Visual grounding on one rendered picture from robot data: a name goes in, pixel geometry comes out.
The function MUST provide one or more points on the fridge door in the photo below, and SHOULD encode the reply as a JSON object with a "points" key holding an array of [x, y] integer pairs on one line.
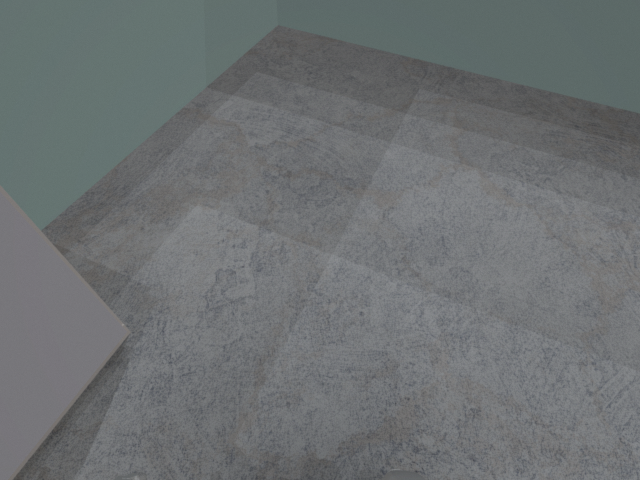
{"points": [[54, 334]]}

